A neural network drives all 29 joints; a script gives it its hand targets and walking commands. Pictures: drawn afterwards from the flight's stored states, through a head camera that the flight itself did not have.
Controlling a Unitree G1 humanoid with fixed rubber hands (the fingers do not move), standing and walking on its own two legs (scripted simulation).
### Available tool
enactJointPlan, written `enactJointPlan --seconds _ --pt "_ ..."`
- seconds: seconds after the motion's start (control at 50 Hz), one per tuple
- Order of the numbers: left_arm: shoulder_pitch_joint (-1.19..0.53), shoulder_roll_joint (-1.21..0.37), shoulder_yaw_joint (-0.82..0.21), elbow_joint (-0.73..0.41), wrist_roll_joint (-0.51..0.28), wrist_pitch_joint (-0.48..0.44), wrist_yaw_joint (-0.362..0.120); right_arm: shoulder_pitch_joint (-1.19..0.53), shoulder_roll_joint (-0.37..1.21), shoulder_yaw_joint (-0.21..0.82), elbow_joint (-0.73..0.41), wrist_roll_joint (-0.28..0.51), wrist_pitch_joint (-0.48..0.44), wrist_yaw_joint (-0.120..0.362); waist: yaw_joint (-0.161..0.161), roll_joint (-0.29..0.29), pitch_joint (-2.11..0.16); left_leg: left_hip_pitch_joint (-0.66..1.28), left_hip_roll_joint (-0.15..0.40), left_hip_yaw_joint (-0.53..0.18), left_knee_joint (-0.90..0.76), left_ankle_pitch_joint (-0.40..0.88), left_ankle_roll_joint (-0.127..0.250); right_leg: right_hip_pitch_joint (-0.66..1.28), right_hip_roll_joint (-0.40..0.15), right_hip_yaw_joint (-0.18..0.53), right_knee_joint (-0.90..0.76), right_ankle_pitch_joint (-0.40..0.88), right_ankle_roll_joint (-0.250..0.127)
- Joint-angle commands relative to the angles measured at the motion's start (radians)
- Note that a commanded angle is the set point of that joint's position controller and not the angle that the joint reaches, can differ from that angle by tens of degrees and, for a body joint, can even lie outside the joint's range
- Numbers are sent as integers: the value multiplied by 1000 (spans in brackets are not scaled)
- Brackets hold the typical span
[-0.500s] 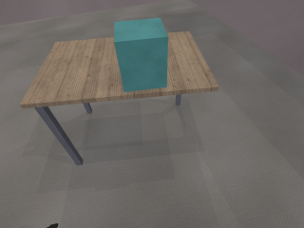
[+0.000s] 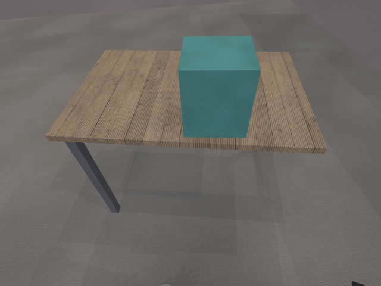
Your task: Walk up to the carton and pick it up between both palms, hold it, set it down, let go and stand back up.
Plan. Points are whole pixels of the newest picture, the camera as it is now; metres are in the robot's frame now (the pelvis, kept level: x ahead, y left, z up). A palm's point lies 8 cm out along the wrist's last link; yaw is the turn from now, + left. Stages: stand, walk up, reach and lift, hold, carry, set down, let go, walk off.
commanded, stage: walk up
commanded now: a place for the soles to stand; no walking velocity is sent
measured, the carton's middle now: (215, 88) +0.69 +0.00 +0.04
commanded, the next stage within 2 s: none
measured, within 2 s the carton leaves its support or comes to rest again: neither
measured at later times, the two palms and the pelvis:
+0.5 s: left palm (67, 248) +0.20 +0.33 -0.06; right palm (358, 259) +0.24 -0.34 -0.11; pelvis +0.16 -0.01 +0.00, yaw +4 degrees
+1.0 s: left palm (87, 214) +0.30 +0.34 -0.11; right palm (319, 199) +0.38 -0.28 -0.09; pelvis +0.23 +0.02 +0.00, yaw +2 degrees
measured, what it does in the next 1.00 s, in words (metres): walks ahead: right foot, then left foot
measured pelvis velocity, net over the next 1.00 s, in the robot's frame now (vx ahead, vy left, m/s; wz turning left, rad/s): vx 0.23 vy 0.02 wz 0.04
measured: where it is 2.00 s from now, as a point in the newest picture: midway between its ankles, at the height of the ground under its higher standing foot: outside the picture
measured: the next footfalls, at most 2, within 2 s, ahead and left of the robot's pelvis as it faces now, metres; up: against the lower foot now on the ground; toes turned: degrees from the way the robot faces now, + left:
right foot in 0.32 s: +0.26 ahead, -0.12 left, +0.00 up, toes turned +0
left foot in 0.66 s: +0.29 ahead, +0.15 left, +0.00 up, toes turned +6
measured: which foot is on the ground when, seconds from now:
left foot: down 0.00-0.34, up 0.36-0.64, down 0.66-1.00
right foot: down 0.00-0.02, up 0.04-0.30, down 0.32-1.00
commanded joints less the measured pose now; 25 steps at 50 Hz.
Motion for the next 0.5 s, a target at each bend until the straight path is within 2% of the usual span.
enactJointPlan --seconds 0.0,0.02,0.04,0.06,0.08,0.1,0.12,0.14,0.16,0.18,0.2,0.22,0.24,0.26,0.28,0.3,0.32,0.34,0.36,0.38,0.4,0.42,0.44,0.46,0.48 --pt "-56 117 24 -121 -21 -16 14 276 -273 -89 -8 -19 -37 -44 -182 177 -161 516 139 -319 -185 -75 119 -383 14 -23 485 335 -80" --pt "-54 99 7 -145 -12 -12 10 251 -321 -96 -45 -14 -47 -55 -167 231 -109 528 302 -670 -346 -182 212 -619 97 73 578 -62 -51" --pt "-94 193 35 -144 -9 -13 19 203 -316 -95 -46 18 -46 -55 -153 120 -91 456 327 -661 -317 -105 291 -592 63 159 673 -88 -50" --pt "-88 196 25 -140 -6 -10 22 180 -272 -79 -53 40 -51 -60 -125 42 -30 388 341 -539 -255 82 284 -585 11 177 658 -45 -57" --pt "-75 164 19 -122 -12 -9 22 145 -258 -67 -64 33 -55 -60 -99 55 -6 302 288 -430 -250 91 243 -555 -8 190 591 -21 -60" --pt "-37 152 14 -107 -13 -11 15 121 -221 -57 -82 30 -55 -67 -84 132 -6 232 235 -305 -234 160 207 -495 -13 182 496 -1 -57" --pt "25 157 19 -78 -11 -6 6 73 -231 -51 -100 14 -54 -61 -73 207 -40 201 181 -253 -268 56 197 -453 -20 151 419 67 -41" --pt "-4 165 25 -85 -8 -9 3 87 -201 -41 -100 22 -51 -64 -91 195 5 167 182 -228 -243 105 205 -448 7 123 351 70 -31" --pt "-23 146 19 -95 -9 -12 -5 97 -215 -49 -92 5 -53 -64 -101 220 -4 148 190 -186 -219 238 219 -415 12 89 276 22 -19" --pt "-44 138 35 -105 -2 -12 -6 104 -226 -47 -118 1 -58 -59 -90 171 -53 134 200 -188 -222 233 202 -338 2 96 223 100 -32" --pt "-44 144 37 -105 -4 -13 -9 102 -215 -51 -136 8 -56 -53 -87 117 -34 82 173 -190 -250 78 193 -310 31 84 210 121 -27" --pt "-41 136 40 -98 -2 -18 -9 33 -240 -52 -153 4 -55 -49 -65 205 -14 25 179 -165 -215 -1 191 -278 19 84 131 214 -29" --pt "6 145 50 -75 -2 -25 -10 0 -222 -54 -171 3 -48 -42 -25 144 -48 -40 179 -184 -203 -70 165 -152 31 103 121 292 -37" --pt "30 143 47 -78 -3 -29 -5 -20 -216 -44 -181 2 -42 -45 -18 117 -41 -92 142 -149 -134 -136 148 -82 57 64 52 286 -35" --pt "28 185 59 -50 2 -23 3 -6 -184 -27 -191 7 -32 -45 -14 63 -23 -201 107 -141 -106 -272 123 26 76 85 79 251 -34" --pt "78 196 63 -51 15 -29 12 0 -169 -17 -189 -6 -25 -50 29 31 -22 -270 70 -122 10 -328 105 92 97 83 50 139 -50" --pt "113 250 75 -54 26 -30 19 44 -119 6 -177 -12 -25 -56 41 -146 4 -367 4 -78 240 -324 59 109 -43 325 -116 -120 -109" --pt "158 333 90 -71 6 -36 27 77 -122 -4 -185 13 -19 -63 55 -277 -75 -390 -101 -51 489 -335 10 76 -324 789 -336 -329 -257" --pt "89 319 81 -83 1 -35 28 42 -196 -12 -159 13 -18 -77 33 -103 -31 -394 -61 -156 570 -352 14 8 -377 858 -340 -231 -318" --pt "31 282 77 -113 3 -34 27 88 -219 -19 -131 7 -21 -82 -5 -49 14 -396 -28 -162 583 -288 11 -19 -362 767 -298 -130 -321" --pt "8 248 63 -111 -7 -36 33 112 -208 -18 -102 12 -26 -85 -12 -8 20 -313 -33 -171 575 -223 16 -89 -322 652 -282 36 -266" --pt "-25 222 53 -90 -9 -35 31 167 -180 -20 -87 -1 -22 -82 -45 -90 12 -267 -14 -169 509 -189 23 -108 -216 520 -259 79 -230" --pt "-68 212 41 -96 -7 -34 28 216 -180 -23 -59 10 -17 -76 -62 -204 -26 -177 -6 -108 481 -140 7 -139 -182 355 -237 135 -210" --pt "-94 213 43 -105 2 -28 29 205 -163 -20 -60 7 -13 -68 -54 -202 -18 -143 -20 -80 394 -153 -7 -173 -155 309 -220 180 -207" --pt "-69 198 44 -100 3 -26 32 145 -152 -18 -81 6 -9 -66 -27 -196 -30 -162 -3 -51 331 -164 -18 -130 -178 279 -201 208 -220"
